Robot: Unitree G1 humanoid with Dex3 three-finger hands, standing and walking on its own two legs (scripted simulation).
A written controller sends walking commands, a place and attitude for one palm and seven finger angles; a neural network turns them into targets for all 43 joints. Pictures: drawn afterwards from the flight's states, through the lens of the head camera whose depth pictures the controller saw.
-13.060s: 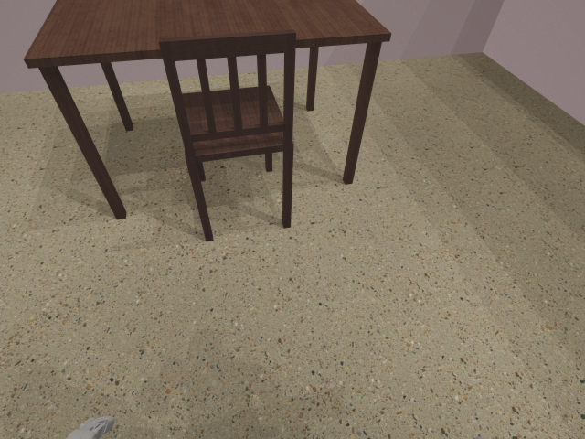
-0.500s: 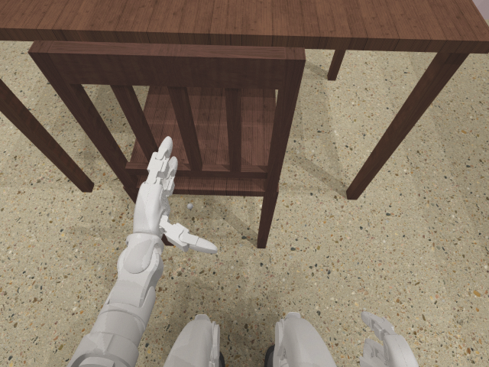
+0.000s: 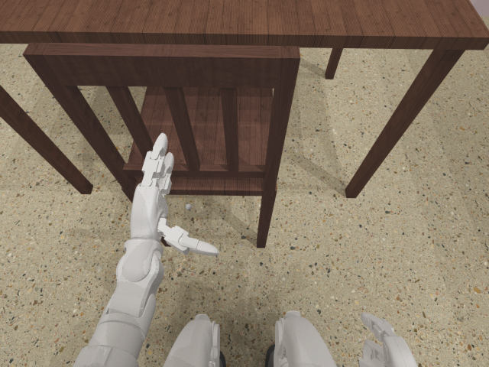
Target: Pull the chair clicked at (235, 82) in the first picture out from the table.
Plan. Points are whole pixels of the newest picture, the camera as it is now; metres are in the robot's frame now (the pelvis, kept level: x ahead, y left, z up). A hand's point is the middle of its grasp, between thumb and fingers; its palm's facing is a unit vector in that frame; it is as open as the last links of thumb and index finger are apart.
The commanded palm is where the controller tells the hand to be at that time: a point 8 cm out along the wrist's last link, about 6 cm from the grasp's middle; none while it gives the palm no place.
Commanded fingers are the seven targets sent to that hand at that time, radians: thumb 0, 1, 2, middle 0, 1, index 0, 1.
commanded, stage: aim the fingers beside a spindle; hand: left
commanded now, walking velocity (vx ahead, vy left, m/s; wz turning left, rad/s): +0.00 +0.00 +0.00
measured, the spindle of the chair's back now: (185, 132) +0.52 +0.12 +0.02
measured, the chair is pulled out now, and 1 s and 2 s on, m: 0.00 0.00 0.00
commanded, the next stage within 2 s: push the fingers through the gap in 1.72 s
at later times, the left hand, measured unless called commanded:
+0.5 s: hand (191, 205) +0.37 +0.09 +0.01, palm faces -0.06 -1.00 -0.05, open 16.9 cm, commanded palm +0.35 +0.15 +0.02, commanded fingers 0.00 -0.50 0.30 -0.06 -0.08 -0.06 -0.08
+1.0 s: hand (185, 202) +0.37 +0.10 +0.03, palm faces -0.05 -1.00 -0.04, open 17.0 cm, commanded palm +0.35 +0.15 +0.02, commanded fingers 0.00 -0.50 0.30 -0.06 -0.08 -0.06 -0.08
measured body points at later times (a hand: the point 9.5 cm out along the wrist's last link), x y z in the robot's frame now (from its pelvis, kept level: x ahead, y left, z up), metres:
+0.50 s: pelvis +0.00 +0.00 +0.00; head +0.11 -0.01 +0.43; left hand +0.37 +0.15 +0.01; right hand +0.14 -0.25 -0.12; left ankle +0.02 +0.10 -0.62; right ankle +0.03 -0.09 -0.62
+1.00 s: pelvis +0.00 +0.00 +0.00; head +0.12 +0.00 +0.44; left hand +0.36 +0.15 +0.03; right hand +0.14 -0.25 -0.12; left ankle +0.02 +0.10 -0.62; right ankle +0.03 -0.09 -0.62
